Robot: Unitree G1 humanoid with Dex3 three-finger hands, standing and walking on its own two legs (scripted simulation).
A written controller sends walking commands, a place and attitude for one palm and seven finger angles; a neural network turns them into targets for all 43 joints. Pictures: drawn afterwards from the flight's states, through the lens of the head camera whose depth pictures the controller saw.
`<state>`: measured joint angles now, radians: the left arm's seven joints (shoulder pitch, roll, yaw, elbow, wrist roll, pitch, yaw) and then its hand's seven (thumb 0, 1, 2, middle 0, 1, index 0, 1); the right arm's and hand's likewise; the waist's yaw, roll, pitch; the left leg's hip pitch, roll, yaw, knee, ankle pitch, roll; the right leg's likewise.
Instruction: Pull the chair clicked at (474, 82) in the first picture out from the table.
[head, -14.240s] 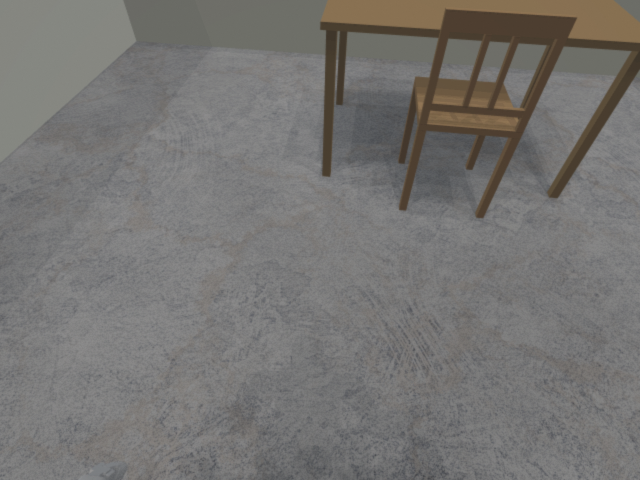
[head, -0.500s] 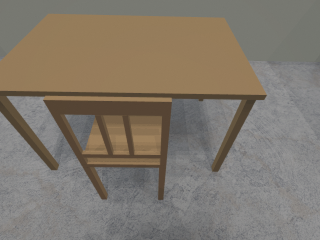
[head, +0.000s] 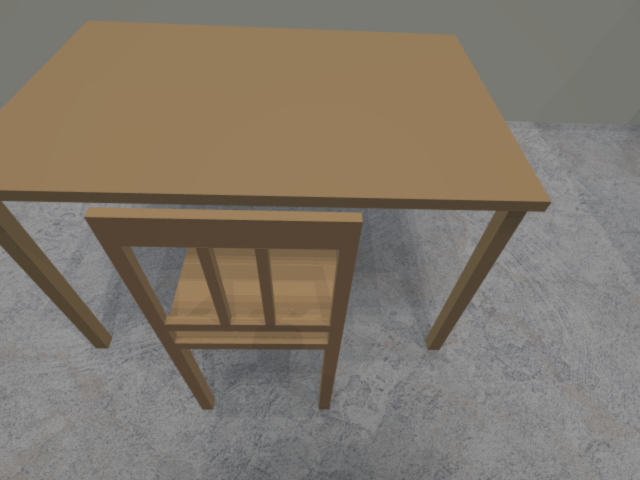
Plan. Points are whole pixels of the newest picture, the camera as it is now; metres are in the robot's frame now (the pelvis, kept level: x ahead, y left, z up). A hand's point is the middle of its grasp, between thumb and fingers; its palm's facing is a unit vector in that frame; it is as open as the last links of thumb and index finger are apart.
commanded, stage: come to a stop and stand still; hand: left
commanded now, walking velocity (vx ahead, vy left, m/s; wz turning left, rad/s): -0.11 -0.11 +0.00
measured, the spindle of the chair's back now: (216, 287) +0.44 +0.20 -0.11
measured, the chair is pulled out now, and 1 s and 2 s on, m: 0.00 0.00 0.00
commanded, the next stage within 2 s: look again from close up in 1.04 s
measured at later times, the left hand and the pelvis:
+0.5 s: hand out of the picture +0.02 +0.16 -0.17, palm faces +0.01 -0.98 -0.22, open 7.2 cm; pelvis -0.02 -0.03 +0.00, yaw +0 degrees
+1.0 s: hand out of the picture -0.03 +0.17 -0.17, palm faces +0.03 -0.97 -0.24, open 7.4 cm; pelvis -0.06 -0.03 +0.00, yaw +2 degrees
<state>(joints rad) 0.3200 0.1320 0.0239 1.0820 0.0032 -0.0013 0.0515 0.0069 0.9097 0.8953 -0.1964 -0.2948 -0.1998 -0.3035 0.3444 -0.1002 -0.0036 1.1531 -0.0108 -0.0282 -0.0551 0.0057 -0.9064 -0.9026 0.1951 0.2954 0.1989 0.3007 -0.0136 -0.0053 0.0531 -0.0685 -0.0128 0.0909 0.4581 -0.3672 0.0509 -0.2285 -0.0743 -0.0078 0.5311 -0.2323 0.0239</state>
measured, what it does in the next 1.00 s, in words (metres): shifts its weight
